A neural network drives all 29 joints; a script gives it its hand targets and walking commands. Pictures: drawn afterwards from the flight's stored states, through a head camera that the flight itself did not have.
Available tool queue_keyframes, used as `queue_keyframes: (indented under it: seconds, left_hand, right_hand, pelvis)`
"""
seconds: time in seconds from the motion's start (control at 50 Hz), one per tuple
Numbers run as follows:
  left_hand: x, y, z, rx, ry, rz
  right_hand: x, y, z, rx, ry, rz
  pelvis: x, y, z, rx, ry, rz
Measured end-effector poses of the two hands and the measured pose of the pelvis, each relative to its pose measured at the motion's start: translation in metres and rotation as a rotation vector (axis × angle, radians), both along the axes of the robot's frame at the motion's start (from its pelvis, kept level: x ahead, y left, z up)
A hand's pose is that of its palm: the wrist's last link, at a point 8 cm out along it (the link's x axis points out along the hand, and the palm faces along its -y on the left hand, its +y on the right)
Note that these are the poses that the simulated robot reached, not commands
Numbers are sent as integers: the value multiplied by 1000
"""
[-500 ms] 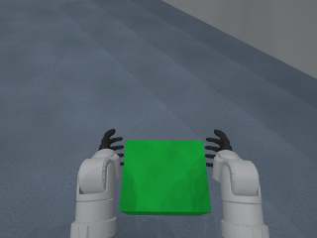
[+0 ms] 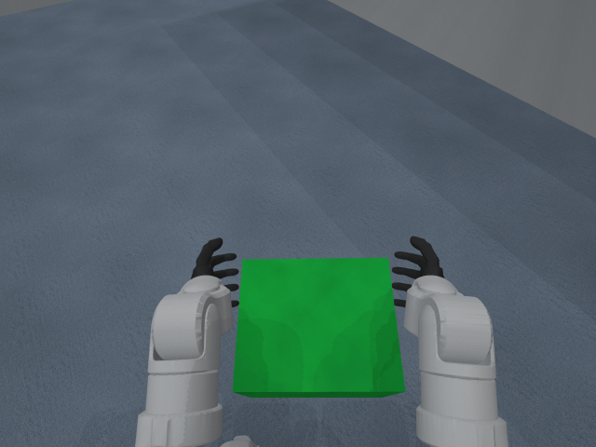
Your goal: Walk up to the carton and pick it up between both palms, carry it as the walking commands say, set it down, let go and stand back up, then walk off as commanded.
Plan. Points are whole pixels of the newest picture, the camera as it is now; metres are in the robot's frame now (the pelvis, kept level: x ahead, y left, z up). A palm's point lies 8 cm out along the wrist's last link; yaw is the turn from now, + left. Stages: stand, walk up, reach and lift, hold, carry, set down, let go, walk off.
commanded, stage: carry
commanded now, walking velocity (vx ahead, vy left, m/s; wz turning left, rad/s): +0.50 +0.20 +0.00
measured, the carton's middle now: (315, 331) +0.30 +0.01 -0.03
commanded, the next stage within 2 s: none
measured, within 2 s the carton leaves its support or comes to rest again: neither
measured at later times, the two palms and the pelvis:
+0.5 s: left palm (199, 129) +0.64 +0.23 +0.07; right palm (345, 133) +0.62 -0.04 +0.08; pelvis +0.33 +0.12 -0.01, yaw -4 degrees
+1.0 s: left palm (190, 50) +0.97 +0.33 +0.08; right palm (300, 49) +0.97 +0.06 +0.08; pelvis +0.67 +0.20 -0.02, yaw -2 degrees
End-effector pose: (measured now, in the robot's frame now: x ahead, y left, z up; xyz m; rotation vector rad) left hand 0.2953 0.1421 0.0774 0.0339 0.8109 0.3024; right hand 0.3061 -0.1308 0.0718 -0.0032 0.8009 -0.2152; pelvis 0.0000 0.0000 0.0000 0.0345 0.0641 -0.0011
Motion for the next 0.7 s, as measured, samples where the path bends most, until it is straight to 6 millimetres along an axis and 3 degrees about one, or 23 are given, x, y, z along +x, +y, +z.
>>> queue_keyframes:
  seconds: [0.1, 0.2, 0.32, 0.52, 0.62, 0.7]
  left_hand:
    - [81, 27, 6, -14, -60, -22]
    - [167, 57, -10, -52, -95, -71]
    - [232, 76, -26, -63, 29, -91]
    - [362, 94, -2, -41, -52, -128]
    - [430, 98, -3, -9, -88, -112]
    - [469, 111, -12, -2, -11, -68]
  right_hand:
    - [74, 26, 7, 4, -62, -22]
    - [146, 56, -1, -29, -97, -63]
    - [204, 77, -11, -65, 31, -81]
    - [329, 93, 7, -28, -50, -101]
    - [403, 97, -2, -9, -87, -84]
    - [452, 111, -12, -9, -11, -48]
  pelvis:
    - [72, 33, -5, -3, -1, -10]
    - [153, 74, -28, -7, -10, -50]
    - [221, 101, -10, -28, 9, -84]
    - [348, 123, -8, -35, 3, -71]
    - [422, 123, -26, -37, -19, -39]
    - [468, 125, -19, -39, -19, -6]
